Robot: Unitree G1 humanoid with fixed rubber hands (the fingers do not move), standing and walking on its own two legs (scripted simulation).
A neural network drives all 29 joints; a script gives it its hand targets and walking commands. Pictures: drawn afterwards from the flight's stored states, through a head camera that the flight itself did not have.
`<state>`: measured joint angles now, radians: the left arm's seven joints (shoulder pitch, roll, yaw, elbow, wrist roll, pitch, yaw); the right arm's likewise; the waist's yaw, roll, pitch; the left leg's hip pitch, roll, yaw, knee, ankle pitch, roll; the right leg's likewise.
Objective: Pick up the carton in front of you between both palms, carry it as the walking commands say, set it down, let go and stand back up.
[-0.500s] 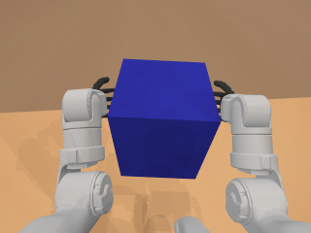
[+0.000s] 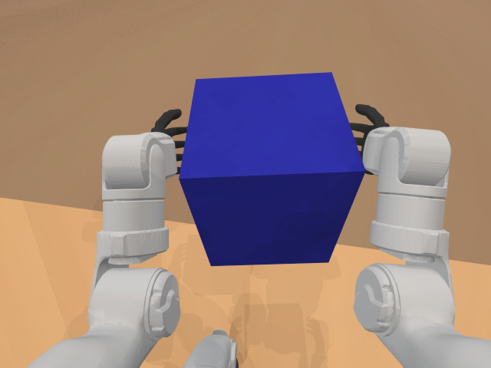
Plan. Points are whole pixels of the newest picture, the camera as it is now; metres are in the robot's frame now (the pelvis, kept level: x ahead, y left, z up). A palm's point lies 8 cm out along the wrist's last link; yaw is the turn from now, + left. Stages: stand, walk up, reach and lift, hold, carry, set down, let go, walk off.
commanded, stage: carry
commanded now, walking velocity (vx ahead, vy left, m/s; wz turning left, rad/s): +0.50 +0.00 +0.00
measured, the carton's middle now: (266, 176) +0.40 +0.04 +0.10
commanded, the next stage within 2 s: none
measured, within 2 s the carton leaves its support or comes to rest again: neither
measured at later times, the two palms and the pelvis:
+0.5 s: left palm (227, 20) +0.72 +0.15 +0.22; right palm (376, 26) +0.71 -0.15 +0.22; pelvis +0.34 +0.00 +0.04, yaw -1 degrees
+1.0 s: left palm out of the picture +1.05 +0.16 +0.26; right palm out of the picture +1.01 -0.14 +0.26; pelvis +0.65 +0.04 +0.11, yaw -1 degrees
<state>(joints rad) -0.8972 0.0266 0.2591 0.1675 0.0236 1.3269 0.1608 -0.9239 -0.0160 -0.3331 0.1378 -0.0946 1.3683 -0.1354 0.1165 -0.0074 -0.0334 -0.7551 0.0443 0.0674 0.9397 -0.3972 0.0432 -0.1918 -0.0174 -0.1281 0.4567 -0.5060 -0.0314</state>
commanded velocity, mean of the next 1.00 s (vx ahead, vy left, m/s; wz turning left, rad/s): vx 0.50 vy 0.00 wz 0.00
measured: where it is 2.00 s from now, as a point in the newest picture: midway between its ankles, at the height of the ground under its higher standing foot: (283, 138)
